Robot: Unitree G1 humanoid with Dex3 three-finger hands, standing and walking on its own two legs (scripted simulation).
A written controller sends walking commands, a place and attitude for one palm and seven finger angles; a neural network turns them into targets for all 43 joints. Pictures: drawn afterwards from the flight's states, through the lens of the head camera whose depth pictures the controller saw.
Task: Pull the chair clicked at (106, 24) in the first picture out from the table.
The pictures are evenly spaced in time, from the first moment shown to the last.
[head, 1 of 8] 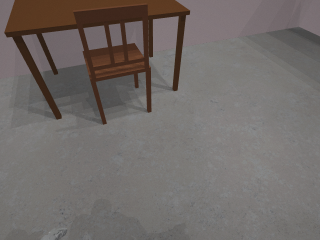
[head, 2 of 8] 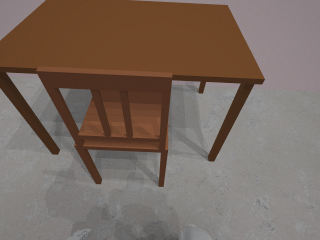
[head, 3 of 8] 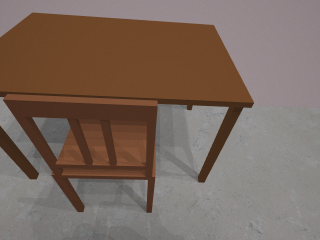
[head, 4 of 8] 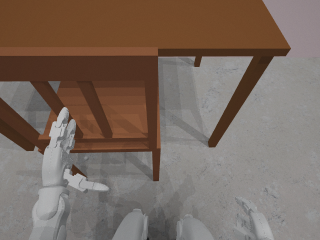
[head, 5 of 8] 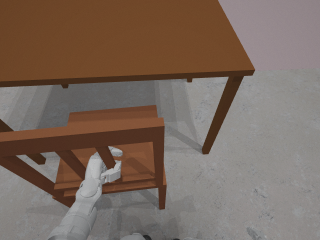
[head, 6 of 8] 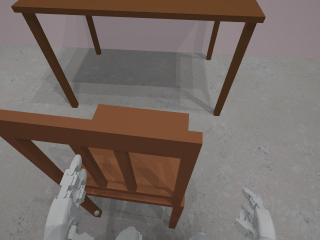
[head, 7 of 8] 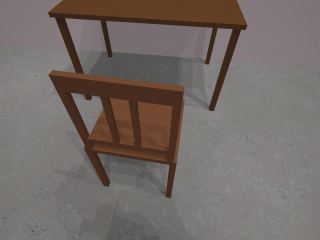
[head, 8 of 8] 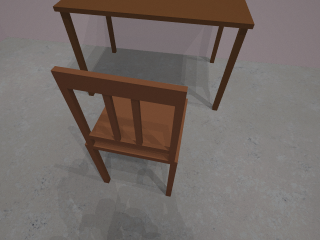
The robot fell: no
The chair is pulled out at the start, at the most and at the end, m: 0.00 0.58 0.58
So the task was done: yes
